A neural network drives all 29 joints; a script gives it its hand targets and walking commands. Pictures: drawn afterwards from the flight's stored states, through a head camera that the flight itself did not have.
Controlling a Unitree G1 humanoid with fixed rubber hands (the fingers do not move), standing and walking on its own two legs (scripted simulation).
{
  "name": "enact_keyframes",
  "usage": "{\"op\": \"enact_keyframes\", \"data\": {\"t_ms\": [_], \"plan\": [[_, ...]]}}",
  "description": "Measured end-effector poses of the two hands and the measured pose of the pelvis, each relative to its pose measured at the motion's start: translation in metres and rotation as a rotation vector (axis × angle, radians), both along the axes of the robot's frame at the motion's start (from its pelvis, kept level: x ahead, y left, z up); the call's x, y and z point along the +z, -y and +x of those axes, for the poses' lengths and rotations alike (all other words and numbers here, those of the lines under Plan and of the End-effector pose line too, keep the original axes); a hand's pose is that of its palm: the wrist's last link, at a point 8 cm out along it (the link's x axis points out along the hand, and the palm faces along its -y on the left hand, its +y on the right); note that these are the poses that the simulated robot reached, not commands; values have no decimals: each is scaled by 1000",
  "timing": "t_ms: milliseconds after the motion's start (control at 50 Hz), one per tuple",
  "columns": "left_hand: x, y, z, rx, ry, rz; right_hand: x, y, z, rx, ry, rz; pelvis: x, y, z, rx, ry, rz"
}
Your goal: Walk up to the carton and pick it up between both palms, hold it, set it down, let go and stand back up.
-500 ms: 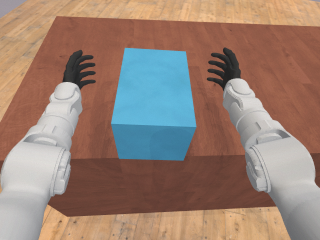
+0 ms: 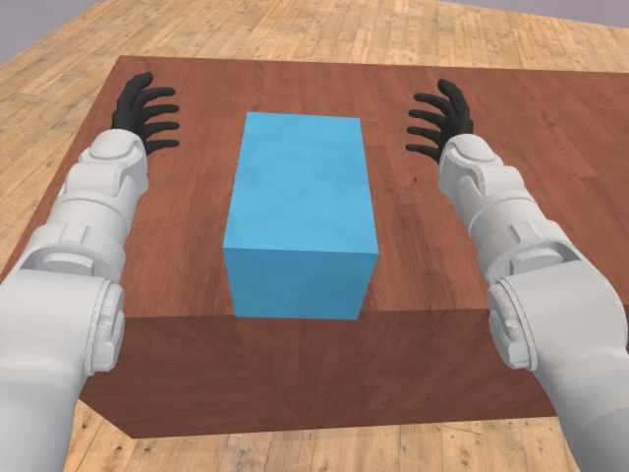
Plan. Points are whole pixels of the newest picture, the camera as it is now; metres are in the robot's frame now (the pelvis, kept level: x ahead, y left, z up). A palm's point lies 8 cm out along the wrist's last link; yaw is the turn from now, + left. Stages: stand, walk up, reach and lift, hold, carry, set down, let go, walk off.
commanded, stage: set down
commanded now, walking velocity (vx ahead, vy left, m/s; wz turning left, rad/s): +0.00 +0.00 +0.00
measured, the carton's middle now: (300, 212) +0.50 +0.05 +0.04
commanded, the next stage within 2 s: none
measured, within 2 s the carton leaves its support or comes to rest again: neither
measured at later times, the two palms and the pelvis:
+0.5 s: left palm (122, 210) +0.38 +0.25 +0.14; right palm (442, 218) +0.41 -0.13 +0.14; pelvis -0.01 +0.00 +0.00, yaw +1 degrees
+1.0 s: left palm (113, 294) +0.30 +0.24 +0.09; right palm (457, 293) +0.33 -0.14 +0.09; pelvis -0.01 +0.00 +0.00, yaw +0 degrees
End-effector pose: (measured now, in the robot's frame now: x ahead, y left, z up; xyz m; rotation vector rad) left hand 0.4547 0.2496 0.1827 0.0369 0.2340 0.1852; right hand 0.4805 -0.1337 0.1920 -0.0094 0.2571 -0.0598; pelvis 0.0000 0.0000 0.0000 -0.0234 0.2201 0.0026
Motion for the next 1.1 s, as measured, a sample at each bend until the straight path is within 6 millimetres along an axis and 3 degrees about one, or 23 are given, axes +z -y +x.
{"op": "enact_keyframes", "data": {"t_ms": [240,500,760,1100], "plan": [[-47,-2,-46,7,-30,-19,-52,-6,-40,26,-17,26,2,3,-5,2,96,4],[-43,2,-74,7,-14,-38,-57,-7,-71,8,9,30,4,3,-7,8,191,8],[-73,0,-119,18,-38,-55,-81,0,-111,3,24,50,4,2,-8,6,255,12],[-98,7,-172,9,-44,-63,-107,15,-168,-4,41,61,4,-1,-7,-7,273,20]]}}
